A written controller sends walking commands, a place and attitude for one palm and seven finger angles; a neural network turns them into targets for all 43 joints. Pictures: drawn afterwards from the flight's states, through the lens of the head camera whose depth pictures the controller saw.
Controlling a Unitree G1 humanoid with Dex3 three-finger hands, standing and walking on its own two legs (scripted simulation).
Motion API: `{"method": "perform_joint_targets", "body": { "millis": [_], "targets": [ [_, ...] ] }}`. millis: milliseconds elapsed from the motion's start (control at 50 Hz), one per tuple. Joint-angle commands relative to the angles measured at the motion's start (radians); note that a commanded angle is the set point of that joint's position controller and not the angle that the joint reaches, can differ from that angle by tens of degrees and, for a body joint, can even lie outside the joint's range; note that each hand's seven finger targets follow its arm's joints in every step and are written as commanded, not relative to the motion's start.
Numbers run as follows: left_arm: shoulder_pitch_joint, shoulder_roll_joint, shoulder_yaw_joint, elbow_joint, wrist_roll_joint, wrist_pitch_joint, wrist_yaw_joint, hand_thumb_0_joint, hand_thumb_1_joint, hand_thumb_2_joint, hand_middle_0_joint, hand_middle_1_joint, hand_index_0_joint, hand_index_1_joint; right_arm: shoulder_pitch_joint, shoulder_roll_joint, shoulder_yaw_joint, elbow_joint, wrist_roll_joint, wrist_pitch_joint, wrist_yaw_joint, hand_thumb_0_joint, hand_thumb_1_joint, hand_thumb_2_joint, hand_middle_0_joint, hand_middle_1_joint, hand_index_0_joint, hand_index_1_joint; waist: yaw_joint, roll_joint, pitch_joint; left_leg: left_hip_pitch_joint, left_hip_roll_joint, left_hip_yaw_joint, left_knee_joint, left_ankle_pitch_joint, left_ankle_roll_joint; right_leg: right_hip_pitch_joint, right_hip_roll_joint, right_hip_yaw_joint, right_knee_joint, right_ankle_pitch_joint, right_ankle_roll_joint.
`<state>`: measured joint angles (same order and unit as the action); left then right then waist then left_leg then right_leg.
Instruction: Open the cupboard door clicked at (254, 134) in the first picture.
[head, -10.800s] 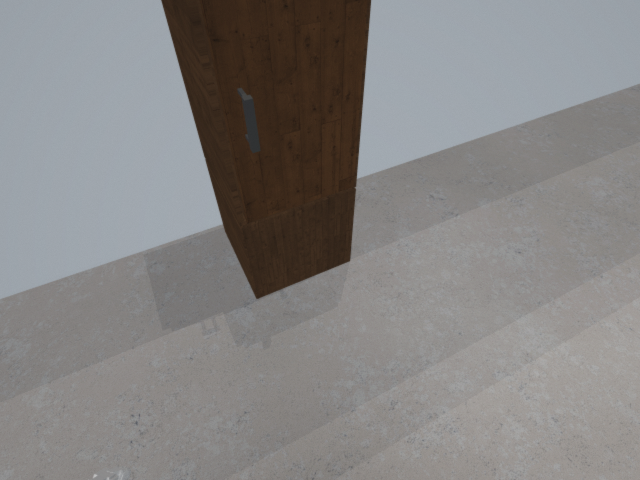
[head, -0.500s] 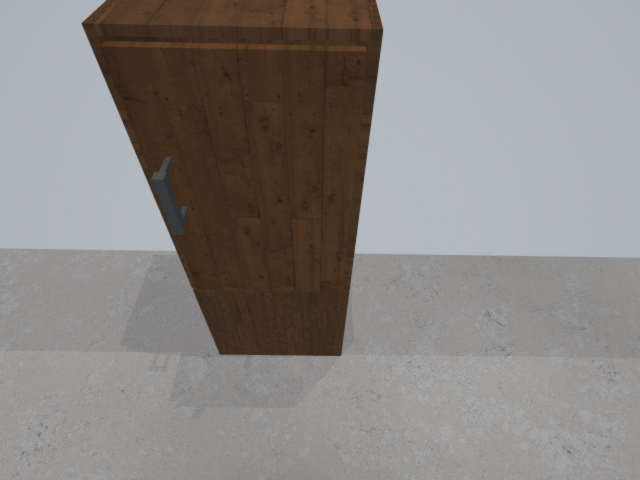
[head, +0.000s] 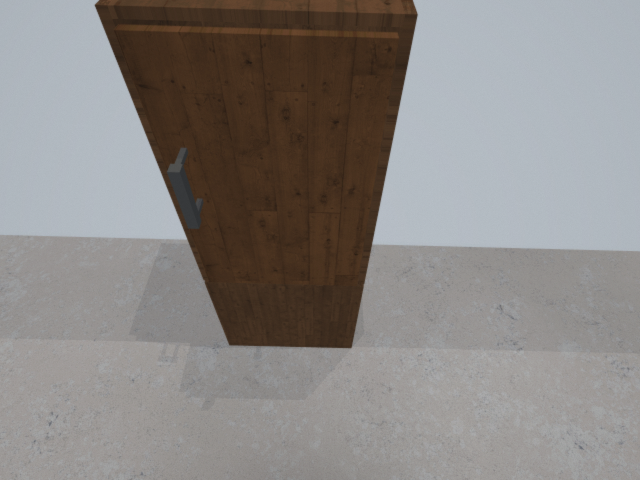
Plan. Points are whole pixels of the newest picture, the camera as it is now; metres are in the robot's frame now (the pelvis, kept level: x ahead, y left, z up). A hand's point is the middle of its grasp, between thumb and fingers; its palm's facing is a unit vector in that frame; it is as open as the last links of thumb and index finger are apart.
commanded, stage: come to a stop and stand still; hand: left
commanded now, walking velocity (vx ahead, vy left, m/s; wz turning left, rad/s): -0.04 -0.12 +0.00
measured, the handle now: (188, 189) +0.55 +0.27 +0.00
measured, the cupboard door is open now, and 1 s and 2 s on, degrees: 0 0 0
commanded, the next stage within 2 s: look again from close up in 0.80 s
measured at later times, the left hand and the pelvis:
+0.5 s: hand out of the picture +0.01 +0.17 -0.17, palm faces +0.02 -0.98 -0.22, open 7.3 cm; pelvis +0.00 -0.01 +0.01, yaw +0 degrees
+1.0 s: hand out of the picture -0.02 +0.15 -0.16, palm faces +0.03 -0.98 -0.19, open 7.4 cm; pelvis +0.00 -0.01 +0.01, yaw +0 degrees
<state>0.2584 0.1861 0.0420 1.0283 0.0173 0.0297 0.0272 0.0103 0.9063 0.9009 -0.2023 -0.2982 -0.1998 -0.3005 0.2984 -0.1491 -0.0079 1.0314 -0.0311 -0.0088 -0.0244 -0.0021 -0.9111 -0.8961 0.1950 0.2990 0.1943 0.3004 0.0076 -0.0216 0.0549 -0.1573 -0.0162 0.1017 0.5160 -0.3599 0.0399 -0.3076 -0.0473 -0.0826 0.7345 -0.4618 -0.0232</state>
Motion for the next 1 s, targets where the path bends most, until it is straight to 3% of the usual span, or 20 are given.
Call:
{"method": "perform_joint_targets", "body": {
  "millis": [0,20,40,60,100,140,160,300,380,400,420,440,460,480,560,640,720,980],
  "targets": [
    [0.108,0.054,-0.004,-0.016,-0.002,-0.052,0.004,0.000,0.900,0.900,-0.200,-0.300,-0.200,-0.300,0.035,-0.113,-0.012,-0.017,0.018,-0.031,-0.022,0.000,-0.900,-0.900,0.200,0.300,0.200,0.300,0.035,0.002,-0.073,-0.057,0.162,-0.136,-0.040,0.515,0.044,0.230,-0.067,0.117,-0.307,0.462,-0.008],
    [0.118,0.079,-0.008,-0.003,-0.006,-0.059,0.007,0.000,0.900,0.900,-0.200,-0.300,-0.200,-0.300,0.047,-0.091,-0.008,-0.012,0.024,-0.031,-0.021,0.000,-0.900,-0.900,0.200,0.300,0.200,0.300,0.016,-0.048,-0.082,-0.100,0.118,-0.099,-0.052,0.304,0.004,0.264,-0.157,0.197,-0.291,0.660,-0.050],
    [0.097,0.088,-0.012,0.002,-0.009,-0.060,0.007,0.000,0.900,0.900,-0.200,-0.300,-0.200,-0.300,0.054,-0.076,-0.005,0.003,0.022,-0.023,-0.019,0.000,-0.900,-0.900,0.200,0.300,0.200,0.300,-0.003,-0.101,-0.058,-0.088,0.093,-0.083,-0.076,0.178,-0.017,0.228,-0.178,0.193,-0.281,0.733,-0.073],
    [0.079,0.083,-0.015,0.006,-0.010,-0.062,0.009,0.000,0.900,0.900,-0.200,-0.300,-0.200,-0.300,0.065,-0.066,-0.004,0.024,0.020,-0.016,-0.019,0.000,-0.900,-0.900,0.200,0.300,0.200,0.300,-0.010,-0.165,-0.049,-0.059,0.094,-0.081,-0.085,0.173,-0.022,0.207,-0.166,0.175,-0.285,0.765,-0.074],
    [0.055,0.058,-0.023,0.002,-0.010,-0.058,0.014,0.000,0.900,0.900,-0.200,-0.300,-0.200,-0.300,0.079,-0.060,0.000,0.060,0.018,-0.017,-0.020,0.000,-0.900,-0.900,0.200,0.300,0.200,0.300,-0.011,-0.096,-0.019,-0.026,0.118,-0.099,-0.140,0.308,-0.020,0.182,-0.119,0.124,-0.265,0.759,-0.053],
    [0.045,0.047,-0.023,0.002,-0.011,-0.055,0.018,0.000,0.900,0.900,-0.200,-0.300,-0.200,-0.300,0.083,-0.066,0.003,0.084,0.016,-0.025,-0.024,0.000,-0.900,-0.900,0.200,0.300,0.200,0.300,-0.006,0.000,-0.033,0.017,0.141,-0.109,-0.159,0.459,-0.011,0.181,-0.087,0.105,-0.261,0.669,-0.036],
    [0.041,0.049,-0.023,0.005,-0.011,-0.052,0.018,0.000,0.900,0.900,-0.200,-0.300,-0.200,-0.300,0.083,-0.065,0.005,0.092,0.016,-0.026,-0.025,0.000,-0.900,-0.900,0.200,0.300,0.200,0.300,-0.003,0.024,-0.031,0.021,0.146,-0.109,-0.165,0.476,-0.007,0.181,-0.080,0.098,-0.272,0.609,-0.031],
    [0.048,0.047,-0.025,0.026,-0.010,-0.049,0.015,0.000,0.900,0.900,-0.200,-0.300,-0.200,-0.300,0.078,-0.058,0.011,0.111,0.015,-0.027,-0.025,0.000,-0.900,-0.900,0.200,0.300,0.200,0.300,0.004,0.053,-0.009,0.008,0.146,-0.108,-0.192,0.371,-0.004,0.185,-0.073,0.103,-0.326,0.505,-0.031],
    [0.052,0.044,-0.029,0.038,-0.009,-0.050,0.013,0.000,0.900,0.900,-0.200,-0.300,-0.200,-0.300,0.086,-0.050,0.013,0.116,0.017,-0.024,-0.024,0.000,-0.900,-0.900,0.200,0.300,0.200,0.300,0.000,0.025,0.015,-0.009,0.145,-0.108,-0.203,0.308,-0.006,0.182,-0.072,0.103,-0.348,0.487,-0.032],
    [0.141,0.082,-0.030,0.089,0.000,-0.067,0.053,0.000,0.900,0.900,-0.200,-0.300,-0.200,-0.300,-0.027,-0.121,-0.002,0.037,0.029,-0.029,-0.011,0.000,-0.900,-0.900,0.200,0.300,0.200,0.300,0.032,0.054,0.077,-0.095,0.150,-0.057,0.011,0.403,-0.036,0.115,-0.130,0.147,-0.310,0.877,0.003],
    [0.106,0.113,-0.025,0.044,-0.007,-0.077,0.044,0.000,0.900,0.900,-0.200,-0.300,-0.200,-0.300,0.047,-0.060,0.005,0.014,0.022,-0.016,-0.007,0.000,-0.900,-0.900,0.200,0.300,0.200,0.300,-0.027,0.081,-0.010,-0.095,0.100,-0.095,-0.027,0.107,-0.035,0.165,-0.164,0.191,-0.308,0.739,-0.046],
    [0.068,0.098,-0.036,0.033,-0.010,-0.080,0.033,0.000,0.900,0.900,-0.200,-0.300,-0.200,-0.300,0.075,-0.051,0.007,0.019,0.021,-0.016,-0.003,0.000,-0.900,-0.900,0.200,0.300,0.200,0.300,-0.035,0.082,-0.031,-0.079,0.103,-0.103,-0.071,0.063,-0.033,0.127,-0.143,0.176,-0.314,0.534,-0.064],
    [0.056,0.082,-0.039,0.023,-0.009,-0.080,0.026,0.000,0.900,0.900,-0.200,-0.300,-0.200,-0.300,0.102,-0.056,0.008,0.016,0.018,-0.020,-0.001,0.000,-0.900,-0.900,0.200,0.300,0.200,0.300,-0.039,0.090,-0.057,-0.055,0.112,-0.118,-0.089,0.124,-0.023,0.121,-0.108,0.155,-0.302,0.422,-0.062],
    [0.047,0.081,-0.039,0.026,-0.011,-0.075,0.020,0.000,0.900,0.900,-0.200,-0.300,-0.200,-0.300,0.107,-0.059,0.011,0.018,0.014,-0.023,0.000,0.000,-0.900,-0.900,0.200,0.300,0.200,0.300,-0.032,0.138,-0.067,-0.052,0.128,-0.118,-0.103,0.185,-0.008,0.131,-0.083,0.123,-0.282,0.383,-0.055],
    [0.062,0.049,-0.049,0.047,-0.012,-0.068,0.011,0.000,0.900,0.900,-0.200,-0.300,-0.200,-0.300,0.090,-0.081,0.017,0.007,0.018,-0.025,-0.007,0.000,-0.900,-0.900,0.200,0.300,0.200,0.300,-0.023,0.024,-0.003,-0.068,0.131,-0.128,-0.127,0.213,0.004,0.127,-0.067,0.118,-0.294,0.380,-0.044],
    [0.068,0.042,-0.050,0.061,-0.012,-0.060,0.008,0.000,0.900,0.900,-0.200,-0.300,-0.200,-0.300,0.084,-0.084,0.020,0.020,0.018,-0.021,-0.007,0.000,-0.900,-0.900,0.200,0.300,0.200,0.300,-0.016,0.016,0.060,-0.084,0.124,-0.130,-0.167,0.144,0.008,0.098,-0.060,0.118,-0.316,0.290,-0.036],
    [0.080,0.040,-0.049,0.071,-0.012,-0.061,0.006,0.000,0.900,0.900,-0.200,-0.300,-0.200,-0.300,0.085,-0.078,0.023,0.041,0.017,-0.021,-0.006,0.000,-0.900,-0.900,0.200,0.300,0.200,0.300,-0.013,0.002,0.058,-0.071,0.116,-0.125,-0.177,0.125,0.009,0.096,-0.061,0.130,-0.335,0.264,-0.036],
    [0.091,0.033,-0.043,0.087,-0.011,-0.063,0.009,0.000,0.900,0.900,-0.200,-0.300,-0.200,-0.300,0.098,-0.053,0.023,0.093,0.017,-0.024,-0.013,0.000,-0.900,-0.900,0.200,0.300,0.200,0.300,-0.009,0.029,0.038,-0.043,0.121,-0.105,-0.178,0.186,0.000,0.130,-0.068,0.128,-0.331,0.381,-0.038]
  ]
}}
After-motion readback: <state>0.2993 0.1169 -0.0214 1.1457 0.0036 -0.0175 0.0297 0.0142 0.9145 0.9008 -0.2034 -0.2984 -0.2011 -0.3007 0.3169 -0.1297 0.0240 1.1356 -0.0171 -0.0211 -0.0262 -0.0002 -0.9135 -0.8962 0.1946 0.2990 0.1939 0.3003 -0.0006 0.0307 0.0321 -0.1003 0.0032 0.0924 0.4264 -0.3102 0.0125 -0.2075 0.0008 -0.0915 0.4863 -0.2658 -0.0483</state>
